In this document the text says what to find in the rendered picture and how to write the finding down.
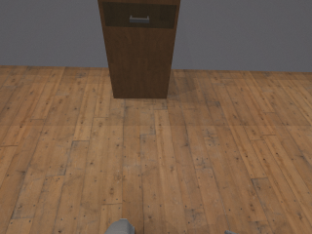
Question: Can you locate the cabinet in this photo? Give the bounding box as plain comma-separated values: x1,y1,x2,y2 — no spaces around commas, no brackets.
97,0,180,99

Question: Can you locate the handle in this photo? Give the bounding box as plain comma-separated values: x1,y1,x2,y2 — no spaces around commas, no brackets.
129,15,150,23

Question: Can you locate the drawer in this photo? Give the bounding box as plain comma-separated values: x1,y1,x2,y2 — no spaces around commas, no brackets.
102,1,176,29

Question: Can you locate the robot left thigh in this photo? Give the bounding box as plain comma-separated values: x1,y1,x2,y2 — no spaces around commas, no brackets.
104,220,135,234

